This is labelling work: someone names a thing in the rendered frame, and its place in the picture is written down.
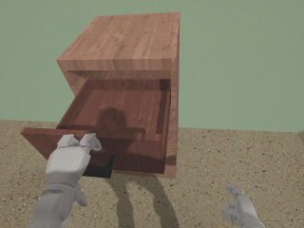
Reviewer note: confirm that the drawer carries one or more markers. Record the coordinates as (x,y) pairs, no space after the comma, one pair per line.
(129,116)

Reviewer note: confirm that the left robot hand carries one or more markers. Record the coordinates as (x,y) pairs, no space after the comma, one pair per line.
(68,162)

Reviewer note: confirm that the right robot hand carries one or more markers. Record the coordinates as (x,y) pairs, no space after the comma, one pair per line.
(242,208)

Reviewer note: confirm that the cabinet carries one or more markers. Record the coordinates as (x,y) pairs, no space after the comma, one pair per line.
(131,46)

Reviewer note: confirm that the handle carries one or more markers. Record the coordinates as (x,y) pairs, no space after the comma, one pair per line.
(100,171)

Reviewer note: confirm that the robot left forearm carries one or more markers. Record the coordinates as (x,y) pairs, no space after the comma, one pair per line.
(54,207)

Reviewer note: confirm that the robot right forearm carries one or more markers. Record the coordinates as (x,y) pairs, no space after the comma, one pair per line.
(251,222)

